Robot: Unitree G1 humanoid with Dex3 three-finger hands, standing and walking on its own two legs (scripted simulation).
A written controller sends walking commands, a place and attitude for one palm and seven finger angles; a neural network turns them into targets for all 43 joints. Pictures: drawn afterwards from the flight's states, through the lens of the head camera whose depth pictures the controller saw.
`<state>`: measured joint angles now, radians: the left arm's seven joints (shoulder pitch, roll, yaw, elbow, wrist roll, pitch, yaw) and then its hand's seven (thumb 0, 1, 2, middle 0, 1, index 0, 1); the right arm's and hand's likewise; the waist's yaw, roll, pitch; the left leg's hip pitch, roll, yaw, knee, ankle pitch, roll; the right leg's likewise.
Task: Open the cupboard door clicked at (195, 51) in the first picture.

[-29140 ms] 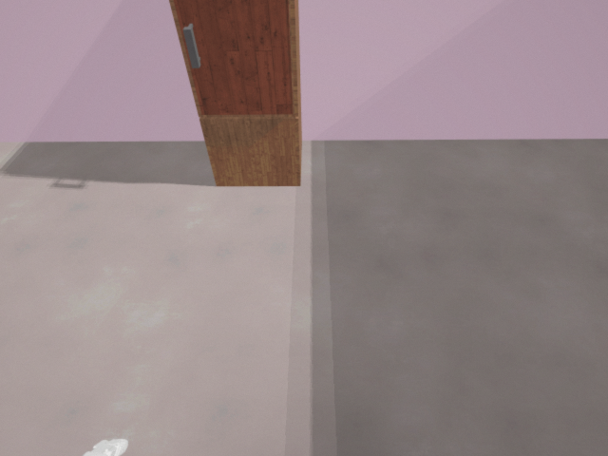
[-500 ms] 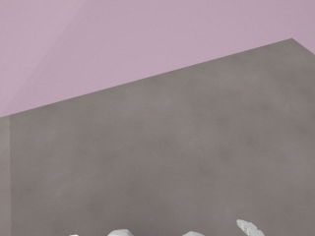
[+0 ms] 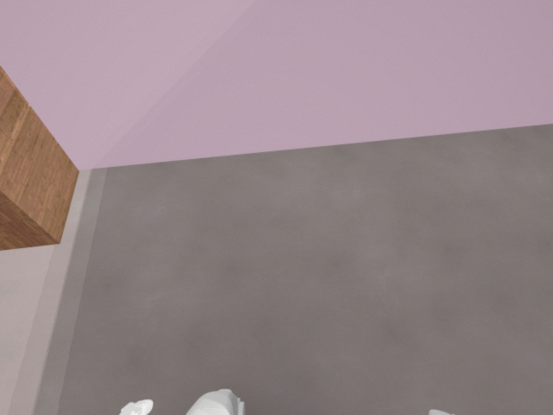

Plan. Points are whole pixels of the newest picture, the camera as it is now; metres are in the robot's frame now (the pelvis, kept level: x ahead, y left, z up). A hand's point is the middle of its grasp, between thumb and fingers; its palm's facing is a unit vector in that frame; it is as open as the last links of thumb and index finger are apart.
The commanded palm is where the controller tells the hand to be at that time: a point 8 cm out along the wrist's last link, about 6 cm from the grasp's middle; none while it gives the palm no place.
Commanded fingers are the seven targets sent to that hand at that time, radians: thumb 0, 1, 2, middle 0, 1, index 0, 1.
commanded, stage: turn to face it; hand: left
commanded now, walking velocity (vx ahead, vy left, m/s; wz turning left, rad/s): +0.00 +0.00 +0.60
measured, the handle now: out of the picture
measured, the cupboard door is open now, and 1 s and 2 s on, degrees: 44 44 44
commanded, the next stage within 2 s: take the last steps up to it in 1.32 s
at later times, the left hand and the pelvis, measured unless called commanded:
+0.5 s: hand out of the picture +0.07 +0.20 -0.15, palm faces +0.28 -0.90 -0.32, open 7.4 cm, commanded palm none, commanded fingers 0.00 0.90 0.90 -0.20 -0.30 -0.20 -0.30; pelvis +0.02 -0.04 -0.01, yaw +18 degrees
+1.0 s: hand out of the picture -0.02 +0.20 -0.16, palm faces +0.58 -0.76 -0.28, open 7.4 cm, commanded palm none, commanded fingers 0.00 0.90 0.90 -0.20 -0.30 -0.20 -0.30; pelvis +0.04 -0.04 +0.00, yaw +36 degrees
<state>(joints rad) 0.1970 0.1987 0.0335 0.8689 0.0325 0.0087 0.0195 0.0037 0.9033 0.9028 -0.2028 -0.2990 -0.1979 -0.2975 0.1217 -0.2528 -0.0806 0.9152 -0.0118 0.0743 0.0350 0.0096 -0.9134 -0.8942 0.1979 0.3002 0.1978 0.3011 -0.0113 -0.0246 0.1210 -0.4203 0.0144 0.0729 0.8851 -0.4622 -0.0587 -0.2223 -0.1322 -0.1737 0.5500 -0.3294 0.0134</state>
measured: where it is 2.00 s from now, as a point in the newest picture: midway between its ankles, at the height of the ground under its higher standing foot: outside the picture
